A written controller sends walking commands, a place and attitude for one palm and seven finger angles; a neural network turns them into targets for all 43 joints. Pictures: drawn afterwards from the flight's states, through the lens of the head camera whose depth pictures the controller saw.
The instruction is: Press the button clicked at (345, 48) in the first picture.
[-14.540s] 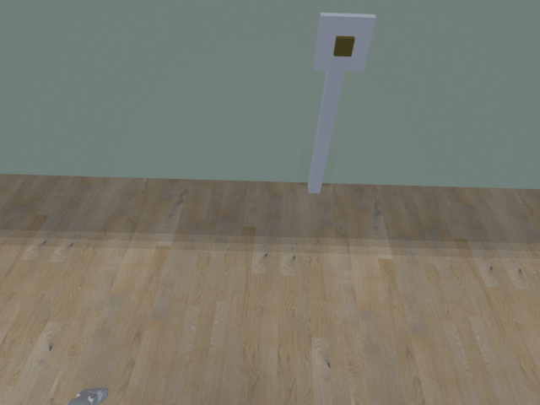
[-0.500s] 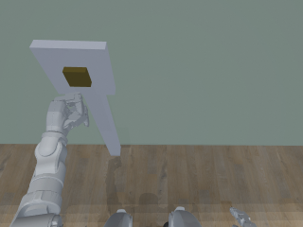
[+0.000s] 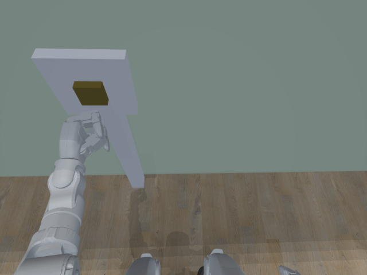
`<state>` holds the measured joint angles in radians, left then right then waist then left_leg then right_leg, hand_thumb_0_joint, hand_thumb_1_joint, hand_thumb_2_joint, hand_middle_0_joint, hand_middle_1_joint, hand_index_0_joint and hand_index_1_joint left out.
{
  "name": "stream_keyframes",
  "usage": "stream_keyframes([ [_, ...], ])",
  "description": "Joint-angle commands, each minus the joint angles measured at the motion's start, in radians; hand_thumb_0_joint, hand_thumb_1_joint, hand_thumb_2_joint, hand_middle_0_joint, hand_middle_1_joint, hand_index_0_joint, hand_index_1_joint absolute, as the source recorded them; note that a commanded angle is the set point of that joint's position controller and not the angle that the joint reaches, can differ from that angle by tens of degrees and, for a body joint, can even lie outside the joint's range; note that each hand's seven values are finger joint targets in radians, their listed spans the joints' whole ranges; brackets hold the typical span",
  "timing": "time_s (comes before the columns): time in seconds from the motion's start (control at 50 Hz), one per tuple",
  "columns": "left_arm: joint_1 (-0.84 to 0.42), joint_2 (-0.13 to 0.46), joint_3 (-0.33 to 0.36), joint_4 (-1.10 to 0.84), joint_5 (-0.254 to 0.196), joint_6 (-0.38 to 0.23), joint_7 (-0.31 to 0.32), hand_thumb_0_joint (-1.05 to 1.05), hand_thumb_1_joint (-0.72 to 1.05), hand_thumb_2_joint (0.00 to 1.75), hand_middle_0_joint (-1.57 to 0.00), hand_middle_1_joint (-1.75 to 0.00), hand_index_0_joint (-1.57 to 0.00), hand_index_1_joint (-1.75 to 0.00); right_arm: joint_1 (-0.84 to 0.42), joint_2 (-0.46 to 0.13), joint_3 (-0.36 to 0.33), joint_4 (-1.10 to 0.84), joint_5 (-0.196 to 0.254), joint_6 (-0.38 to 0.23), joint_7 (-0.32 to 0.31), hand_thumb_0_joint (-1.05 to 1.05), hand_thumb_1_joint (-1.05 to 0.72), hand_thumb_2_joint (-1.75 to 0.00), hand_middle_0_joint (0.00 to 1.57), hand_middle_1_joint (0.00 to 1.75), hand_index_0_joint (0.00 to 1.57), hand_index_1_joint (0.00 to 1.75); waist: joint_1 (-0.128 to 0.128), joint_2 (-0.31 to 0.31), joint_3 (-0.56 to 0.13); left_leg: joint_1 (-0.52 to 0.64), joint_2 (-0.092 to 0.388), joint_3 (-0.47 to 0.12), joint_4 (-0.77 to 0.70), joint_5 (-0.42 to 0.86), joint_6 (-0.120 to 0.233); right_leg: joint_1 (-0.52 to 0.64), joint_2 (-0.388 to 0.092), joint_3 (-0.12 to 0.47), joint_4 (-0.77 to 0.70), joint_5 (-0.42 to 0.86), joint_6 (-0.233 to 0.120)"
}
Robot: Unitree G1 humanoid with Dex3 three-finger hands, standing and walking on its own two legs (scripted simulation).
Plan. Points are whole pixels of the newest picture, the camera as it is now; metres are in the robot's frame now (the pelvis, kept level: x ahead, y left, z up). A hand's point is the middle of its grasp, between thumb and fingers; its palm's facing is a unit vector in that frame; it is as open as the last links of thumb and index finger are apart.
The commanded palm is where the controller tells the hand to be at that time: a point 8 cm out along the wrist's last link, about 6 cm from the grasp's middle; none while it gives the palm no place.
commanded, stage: aim a knuckle at the button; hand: left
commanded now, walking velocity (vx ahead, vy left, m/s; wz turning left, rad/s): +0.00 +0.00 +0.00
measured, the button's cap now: (92, 92) +0.50 +0.22 +0.07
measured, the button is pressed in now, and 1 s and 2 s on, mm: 0 3 13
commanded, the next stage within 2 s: press the button with the knuckle in 0.30 s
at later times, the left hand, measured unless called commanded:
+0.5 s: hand (104, 133) +0.41 +0.18 +0.04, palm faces +0.03 -1.00 -0.02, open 3.1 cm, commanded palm +0.39 +0.23 +0.05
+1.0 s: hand (108, 119) +0.45 +0.18 +0.04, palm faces +0.04 -1.00 -0.03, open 2.9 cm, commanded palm +0.43 +0.22 +0.05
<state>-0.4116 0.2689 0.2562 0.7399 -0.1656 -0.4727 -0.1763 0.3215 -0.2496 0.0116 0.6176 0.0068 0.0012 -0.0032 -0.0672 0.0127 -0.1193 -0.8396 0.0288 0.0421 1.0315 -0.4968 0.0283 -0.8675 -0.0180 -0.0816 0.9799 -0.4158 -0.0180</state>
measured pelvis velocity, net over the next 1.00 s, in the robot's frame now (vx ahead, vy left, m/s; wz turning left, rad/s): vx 0.00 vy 0.00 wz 0.00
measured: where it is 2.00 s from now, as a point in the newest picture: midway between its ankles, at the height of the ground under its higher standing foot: outside the picture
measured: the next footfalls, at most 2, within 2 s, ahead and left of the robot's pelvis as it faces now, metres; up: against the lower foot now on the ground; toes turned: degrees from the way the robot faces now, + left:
none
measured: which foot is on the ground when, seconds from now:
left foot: down 0.00-1.00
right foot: down 0.00-1.00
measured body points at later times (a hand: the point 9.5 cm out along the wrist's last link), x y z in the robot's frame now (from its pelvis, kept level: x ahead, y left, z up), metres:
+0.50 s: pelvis +0.00 +0.00 +0.00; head +0.10 +0.01 +0.44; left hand +0.40 +0.23 +0.04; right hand +0.10 -0.26 -0.12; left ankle +0.00 +0.10 -0.67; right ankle +0.03 -0.11 -0.67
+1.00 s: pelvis +0.00 +0.00 -0.01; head +0.11 +0.01 +0.43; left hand +0.44 +0.23 +0.04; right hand +0.05 -0.27 -0.13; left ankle +0.00 +0.10 -0.67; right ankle +0.03 -0.11 -0.67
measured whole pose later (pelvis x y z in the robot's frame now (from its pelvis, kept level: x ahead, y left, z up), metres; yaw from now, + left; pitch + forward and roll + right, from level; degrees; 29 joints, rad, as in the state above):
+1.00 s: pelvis +0.00 +0.00 -0.01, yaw +0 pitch +20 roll -2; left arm -0.65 0.34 0.31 0.98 -0.13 -0.50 -0.19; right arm 0.33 -0.25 0.02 0.64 -0.01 0.03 -0.01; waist -0.10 0.01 -0.12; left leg -0.91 0.03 0.03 1.07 -0.50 0.02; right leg -0.94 -0.01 -0.09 1.01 -0.42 -0.03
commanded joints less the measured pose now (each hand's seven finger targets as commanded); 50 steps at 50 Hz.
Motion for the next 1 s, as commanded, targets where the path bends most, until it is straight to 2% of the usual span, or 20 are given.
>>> stream_keyframes([
  [0.0,-0.423,0.173,0.009,-0.207,-0.002,-0.083,0.011,0.0,0.9,0.9,-1.3,-1.5,-1.3,-1.5,0.037,-0.15,-0.06,-0.088,0.004,-0.036,-0.016,0.0,-0.9,-0.9,0.2,0.3,0.2,0.3,-0.022,0.081,-0.364,0.208,-0.017,-0.071,-0.141,0.299,-0.022,0.194,0.025,0.048,-0.088,0.215,-0.009],
  [0.04,-0.38,0.196,0.031,-0.2,-0.006,-0.078,0.012,0.0,0.9,0.9,-1.3,-1.5,-1.3,-1.5,0.037,-0.157,-0.063,-0.095,0.003,-0.037,-0.016,0.0,-0.9,-0.9,0.2,0.3,0.2,0.3,-0.012,0.041,-0.401,0.212,-0.017,-0.073,-0.138,0.327,-0.019,0.223,0.028,0.048,-0.084,0.239,-0.009],
  [0.06,-0.351,0.191,0.033,-0.181,-0.005,-0.072,0.011,0.0,0.9,0.9,-1.3,-1.5,-1.3,-1.5,0.034,-0.154,-0.059,-0.099,0.004,-0.035,-0.014,0.0,-0.9,-0.9,0.2,0.3,0.2,0.3,-0.002,0.059,-0.393,0.21,-0.018,-0.07,-0.143,0.337,-0.023,0.226,0.026,0.047,-0.083,0.247,-0.01],
  [0.08,-0.371,0.165,0.007,-0.185,-0.007,-0.066,0.009,0.0,0.9,0.9,-1.3,-1.5,-1.3,-1.5,0.029,-0.15,-0.056,-0.1,0.005,-0.034,-0.013,0.0,-0.9,-0.9,0.2,0.3,0.2,0.3,-0.012,0.06,-0.381,0.208,-0.018,-0.069,-0.143,0.343,-0.022,0.226,0.025,0.044,-0.085,0.257,-0.009],
  [0.12,-0.33,0.198,0.042,-0.167,-0.009,-0.056,0.008,0.0,0.9,0.9,-1.3,-1.5,-1.3,-1.5,0.029,-0.154,-0.058,-0.107,0.005,-0.029,-0.012,0.0,-0.9,-0.9,0.2,0.3,0.2,0.3,0.004,0.033,-0.378,0.183,-0.02,-0.064,-0.145,0.336,-0.022,0.253,0.026,0.047,-0.087,0.265,-0.009],
  [0.22,-0.362,0.192,0.039,-0.153,-0.013,-0.047,0.007,0.0,0.9,0.9,-1.3,-1.5,-1.3,-1.5,0.021,-0.151,-0.054,-0.115,0.008,-0.023,-0.012,0.0,-0.9,-0.9,0.2,0.3,0.2,0.3,-0.011,-0.012,-0.337,0.126,-0.024,-0.055,-0.141,0.274,-0.014,0.262,0.024,0.057,-0.098,0.245,-0.003],
  [0.24,-0.349,0.216,0.058,-0.154,-0.01,-0.052,0.007,0.0,0.9,0.9,-1.3,-1.5,-1.3,-1.5,0.023,-0.155,-0.056,-0.12,0.008,-0.022,-0.015,0.0,-0.9,-0.9,0.2,0.3,0.2,0.3,-0.005,-0.012,-0.35,0.129,-0.024,-0.056,-0.138,0.284,-0.013,0.266,0.025,0.059,-0.093,0.25,-0.006],
  [0.28,-0.411,0.175,0.015,-0.17,-0.009,-0.062,-0.001,0.0,0.9,0.9,-1.3,-1.5,-1.3,-1.5,0.019,-0.147,-0.053,-0.116,0.009,-0.026,-0.016,0.0,-0.9,-0.9,0.2,0.3,0.2,0.3,-0.022,0.039,-0.355,0.155,-0.023,-0.055,-0.132,0.288,-0.016,0.234,0.023,0.059,-0.091,0.249,-0.004],
  [0.3,-0.433,0.184,0.019,-0.179,-0.01,-0.069,-0.002,0.0,0.9,0.9,-1.3,-1.5,-1.3,-1.5,0.023,-0.15,-0.056,-0.108,0.007,-0.027,-0.017,0.0,-0.9,-0.9,0.2,0.3,0.2,0.3,-0.024,0.029,-0.371,0.168,-0.022,-0.061,-0.128,0.294,-0.016,0.231,0.025,0.058,-0.088,0.249,-0.005],
  [0.36,-0.395,0.181,0.017,-0.177,-0.012,-0.071,-0.012,0.0,0.9,0.9,-1.3,-1.5,-1.3,-1.5,0.026,-0.15,-0.057,-0.107,0.007,-0.03,-0.016,0.0,-0.9,-0.9,0.2,0.3,0.2,0.3,-0.015,0.059,-0.402,0.189,-0.022,-0.061,-0.122,0.323,-0.017,0.234,0.025,0.058,-0.082,0.263,-0.007],
  [0.4,-0.439,0.181,0.01,-0.161,-0.012,-0.064,-0.012,0.0,0.9,0.9,-1.3,-1.5,-1.3,-1.5,0.03,-0.151,-0.055,-0.097,0.007,-0.029,-0.018,0.0,-0.9,-0.9,0.2,0.3,0.2,0.3,-0.027,0.05,-0.381,0.18,-0.02,-0.067,-0.122,0.318,-0.018,0.219,0.025,0.055,-0.082,0.258,-0.005],
  [0.44,-0.434,0.226,0.049,-0.149,-0.013,-0.059,-0.008,0.0,0.9,0.9,-1.3,-1.5,-1.3,-1.5,0.037,-0.158,-0.058,-0.095,0.007,-0.027,-0.022,0.0,-0.9,-0.9,0.2,0.3,0.2,0.3,-0.022,0.014,-0.395,0.162,-0.02,-0.067,-0.118,0.323,-0.014,0.243,0.027,0.058,-0.08,0.271,-0.005],
  [0.48,-0.468,0.191,0.016,-0.159,-0.007,-0.058,-0.007,0.0,0.9,0.9,-1.3,-1.5,-1.3,-1.5,0.037,-0.148,-0.054,-0.092,0.007,-0.028,-0.02,0.0,-0.9,-0.9,0.2,0.3,0.2,0.3,-0.025,0.085,-0.409,0.192,-0.022,-0.065,-0.118,0.352,-0.018,0.228,0.025,0.057,-0.076,0.288,-0.006],
  [0.54,-0.46,0.228,0.053,-0.126,-0.007,-0.056,-0.001,0.0,0.9,0.9,-1.3,-1.5,-1.3,-1.5,0.052,-0.155,-0.056,-0.088,0.002,-0.024,-0.02,0.0,-0.9,-0.9,0.2,0.3,0.2,0.3,-0.022,0.028,-0.418,0.17,-0.021,-0.069,-0.113,0.362,-0.016,0.247,0.028,0.058,-0.074,0.3,-0.004],
  [0.6,-0.5,0.225,0.049,-0.068,0.002,-0.053,0.001,0.0,0.9,0.9,-1.3,-1.5,-1.3,-1.5,0.053,-0.155,-0.053,-0.078,0.003,-0.02,-0.017,0.0,-0.9,-0.9,0.2,0.3,0.2,0.3,-0.032,0.033,-0.374,0.14,-0.022,-0.067,-0.118,0.305,-0.017,0.221,0.026,0.056,-0.079,0.255,-0.004],
  [0.72,-0.565,0.248,0.067,-0.001,0.015,-0.061,0.006,0.0,0.9,0.9,-1.3,-1.5,-1.3,-1.5,0.077,-0.16,-0.055,-0.074,-0.002,-0.01,-0.014,0.0,-0.9,-0.9,0.2,0.3,0.2,0.3,-0.043,0.027,-0.395,0.128,-0.023,-0.065,-0.107,0.316,-0.012,0.216,0.027,0.06,-0.073,0.268,-0.003],
  [0.78,-0.6,0.281,0.092,-0.007,0.022,-0.077,0.01,0.0,0.9,0.9,-1.3,-1.5,-1.3,-1.5,0.09,-0.162,-0.057,-0.07,-0.007,-0.005,-0.012,0.0,-0.9,-0.9,0.2,0.3,0.2,0.3,-0.039,0.058,-0.445,0.151,-0.022,-0.068,-0.098,0.346,-0.014,0.219,0.027,0.063,-0.062,0.287,-0.003],
  [0.82,-0.6,0.26,0.077,0.0,0.021,-0.077,0.006,0.0,0.9,0.9,-1.3,-1.5,-1.3,-1.5,0.093,-0.159,-0.057,-0.072,-0.007,-0.002,-0.009,0.0,-0.9,-0.9,0.2,0.3,0.2,0.3,-0.044,0.06,-0.449,0.151,-0.023,-0.061,-0.095,0.352,-0.012,0.228,0.03,0.066,-0.066,0.3,-0.002],
  [0.86,-0.636,0.29,0.092,0.025,0.025,-0.08,0.004,0.0,0.9,0.9,-1.3,-1.5,-1.3,-1.5,0.101,-0.163,-0.057,-0.063,-0.007,0.004,-0.011,0.0,-0.9,-0.9,0.2,0.3,0.2,0.3,-0.056,0.031,-0.432,0.133,-0.02,-0.068,-0.094,0.341,-0.01,0.221,0.03,0.066,-0.066,0.293,0.001],
  [0.98,-0.719,0.285,0.082,0.044,0.025,-0.094,0.007,0.0,0.9,0.9,-1.3,-1.5,-1.3,-1.5,0.107,-0.164,-0.057,-0.045,-0.008,0.008,-0.015,0.0,-0.9,-0.9,0.2,0.3,0.2,0.3,-0.072,0.08,-0.435,0.174,-0.018,-0.078,-0.093,0.323,-0.013,0.166,0.032,0.06,-0.072,0.249,-0.001],
])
